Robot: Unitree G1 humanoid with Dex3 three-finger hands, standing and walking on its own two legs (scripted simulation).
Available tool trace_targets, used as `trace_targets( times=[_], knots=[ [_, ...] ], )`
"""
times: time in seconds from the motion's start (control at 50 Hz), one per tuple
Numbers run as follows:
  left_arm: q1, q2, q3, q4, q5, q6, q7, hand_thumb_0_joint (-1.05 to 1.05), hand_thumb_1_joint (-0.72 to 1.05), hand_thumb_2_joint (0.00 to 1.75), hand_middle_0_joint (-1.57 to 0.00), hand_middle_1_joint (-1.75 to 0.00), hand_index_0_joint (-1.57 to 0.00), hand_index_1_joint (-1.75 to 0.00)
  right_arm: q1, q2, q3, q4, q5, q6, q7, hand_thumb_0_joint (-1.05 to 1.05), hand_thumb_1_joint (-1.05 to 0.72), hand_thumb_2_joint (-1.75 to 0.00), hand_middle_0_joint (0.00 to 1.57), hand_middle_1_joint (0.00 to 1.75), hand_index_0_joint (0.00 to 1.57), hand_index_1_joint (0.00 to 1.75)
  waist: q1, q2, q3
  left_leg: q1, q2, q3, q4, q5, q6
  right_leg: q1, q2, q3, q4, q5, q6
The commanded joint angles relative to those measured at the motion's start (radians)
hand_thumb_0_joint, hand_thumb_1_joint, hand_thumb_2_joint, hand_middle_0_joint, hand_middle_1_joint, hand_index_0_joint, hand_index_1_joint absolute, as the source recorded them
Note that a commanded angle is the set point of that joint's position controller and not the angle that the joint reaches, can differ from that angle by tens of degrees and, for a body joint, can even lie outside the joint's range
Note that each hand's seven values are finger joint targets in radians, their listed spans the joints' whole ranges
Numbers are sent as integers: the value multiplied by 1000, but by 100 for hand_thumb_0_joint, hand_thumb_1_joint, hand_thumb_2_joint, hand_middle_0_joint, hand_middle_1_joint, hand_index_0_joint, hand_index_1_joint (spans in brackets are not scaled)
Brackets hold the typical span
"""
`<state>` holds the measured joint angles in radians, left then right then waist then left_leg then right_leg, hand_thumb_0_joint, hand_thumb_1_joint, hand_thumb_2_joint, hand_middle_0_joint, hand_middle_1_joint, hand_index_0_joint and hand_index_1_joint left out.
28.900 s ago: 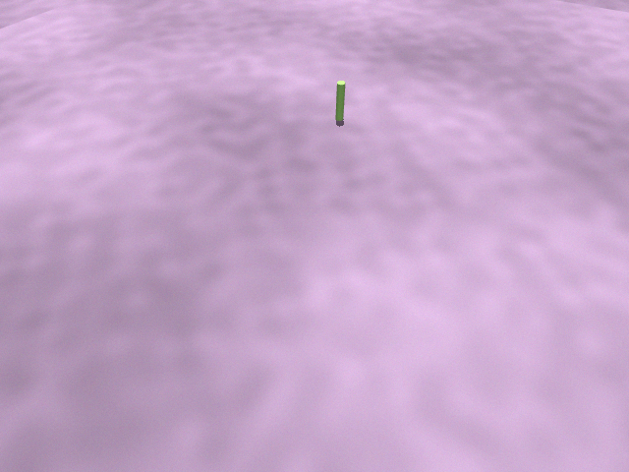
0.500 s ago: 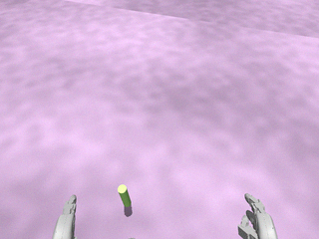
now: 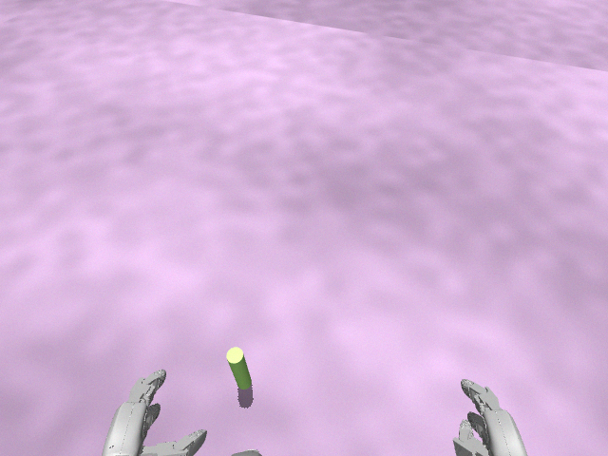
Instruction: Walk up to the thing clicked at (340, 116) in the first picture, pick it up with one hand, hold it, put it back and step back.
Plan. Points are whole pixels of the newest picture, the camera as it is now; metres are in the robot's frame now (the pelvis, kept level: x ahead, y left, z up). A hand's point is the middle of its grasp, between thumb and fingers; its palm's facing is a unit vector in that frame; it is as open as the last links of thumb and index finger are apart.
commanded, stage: stand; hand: left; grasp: from the side
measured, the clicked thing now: (240, 369) +0.45 +0.20 -0.62
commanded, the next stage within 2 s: none
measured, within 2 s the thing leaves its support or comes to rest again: neither
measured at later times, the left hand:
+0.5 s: hand out of the picture +0.06 +0.26 -0.11, palm faces +0.00 -0.94 -0.33, open 7.4 cm
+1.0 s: hand out of the picture +0.03 +0.26 -0.11, palm faces -0.02 -0.94 -0.34, open 7.4 cm
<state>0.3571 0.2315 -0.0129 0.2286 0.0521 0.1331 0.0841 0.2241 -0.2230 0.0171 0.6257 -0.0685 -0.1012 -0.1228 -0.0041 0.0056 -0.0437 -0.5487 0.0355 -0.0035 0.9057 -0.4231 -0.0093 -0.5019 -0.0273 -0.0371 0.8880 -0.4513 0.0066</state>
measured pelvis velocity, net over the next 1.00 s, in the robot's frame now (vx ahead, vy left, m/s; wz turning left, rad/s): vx -0.01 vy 0.01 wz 0.00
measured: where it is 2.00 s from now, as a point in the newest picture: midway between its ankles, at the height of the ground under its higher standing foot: outside the picture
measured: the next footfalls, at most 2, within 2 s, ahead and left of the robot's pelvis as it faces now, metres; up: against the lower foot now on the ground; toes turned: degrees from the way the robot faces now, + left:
none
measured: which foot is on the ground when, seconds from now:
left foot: down 0.00-1.00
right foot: down 0.00-1.00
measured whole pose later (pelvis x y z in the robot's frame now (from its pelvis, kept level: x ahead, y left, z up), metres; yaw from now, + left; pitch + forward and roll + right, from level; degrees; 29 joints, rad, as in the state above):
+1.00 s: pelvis -0.01 +0.01 +0.05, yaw +0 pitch -4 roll +0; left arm 0.17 0.32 0.00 1.14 0.02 -0.01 0.01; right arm 0.15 -0.33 -0.03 1.14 -0.02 0.01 0.00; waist 0.00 0.01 0.06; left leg -0.16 0.01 0.02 0.38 -0.15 0.00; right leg -0.13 -0.04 -0.03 0.39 -0.19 0.03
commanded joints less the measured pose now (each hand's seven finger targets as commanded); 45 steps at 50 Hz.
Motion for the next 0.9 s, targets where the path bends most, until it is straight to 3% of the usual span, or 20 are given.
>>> trace_targets(
  times=[0.0,0.06,0.1,0.2,0.26,0.3,0.4,0.54,0.62,0.7,0.78,0.88],
  knots=[
    [-96,225,97,141,22,-140,-48,0,90,90,-20,-30,-20,-30,-66,-215,-85,12,-15,32,70,0,-90,-90,20,30,20,30,14,-18,-31,135,8,-57,-209,174,80,78,-67,116,-210,156,-92],
    [-116,229,89,246,-3,-157,-60,0,90,90,-20,-30,-20,-30,-65,-227,-95,56,14,33,101,0,-90,-90,20,30,20,30,22,-3,-44,182,15,-60,-241,172,71,100,-65,105,-246,151,-76],
    [-125,235,87,319,-7,-166,-59,0,90,90,-20,-30,-20,-30,-81,-228,-100,90,18,35,106,0,-90,-90,20,30,20,30,24,9,-76,225,17,-61,-248,237,72,149,-69,99,-255,247,-65],
    [-187,255,85,445,-9,-176,-53,0,90,90,-20,-30,-20,-30,-80,-229,-93,165,19,54,108,0,-90,-90,20,30,20,30,8,-19,-14,244,21,-68,-326,219,65,182,-81,108,-329,238,-57],
    [-168,254,78,524,-15,-175,-49,0,90,90,-20,-30,-20,-30,-79,-239,-94,215,23,60,107,0,-90,-90,20,30,20,30,18,-2,-10,278,32,-79,-356,281,63,235,-86,100,-360,305,-50],
    [-176,265,76,567,-20,-175,-48,0,90,90,-20,-30,-20,-30,-64,-247,-90,248,27,61,105,0,-90,-90,20,30,20,30,9,-10,-8,308,37,-80,-385,329,56,258,-87,103,-380,338,-48],
    [-177,262,65,666,-27,-159,-49,0,90,90,-20,-30,-20,-30,-101,-275,-81,310,31,67,102,0,-90,-90,20,30,20,30,25,42,44,328,69,-122,-518,249,54,299,-74,78,-447,263,-30],
    [-193,276,59,766,-24,-157,-56,0,90,90,-20,-30,-20,-30,-115,-294,-82,374,38,77,102,0,-90,-90,20,30,20,30,21,31,96,309,71,-127,-629,84,39,338,-75,78,-523,192,-20],
    [-201,284,53,801,-24,-167,-58,0,90,90,-20,-30,-20,-30,-114,-281,-77,406,45,75,109,0,-90,-90,20,30,20,30,13,-12,92,375,62,-107,-607,176,33,317,-91,98,-574,190,-20],
    [-220,286,51,818,-22,-162,-58,0,90,90,-20,-30,-20,-30,-122,-288,-78,423,43,84,110,0,-90,-90,20,30,20,30,8,12,107,352,64,-110,-630,93,34,306,-86,95,-588,140,-14],
    [-220,291,49,837,-26,-167,-59,0,90,90,-20,-30,-20,-30,-118,-281,-75,440,46,85,113,0,-90,-90,20,30,20,30,7,-2,80,379,63,-94,-617,154,34,326,-100,110,-604,164,-15],
    [-228,303,49,853,-27,-163,-59,0,90,90,-20,-30,-20,-30,-123,-287,-73,454,45,88,115,0,-90,-90,20,30,20,30,7,-14,104,376,63,-98,-626,129,32,292,-99,111,-624,108,-15]
  ],
)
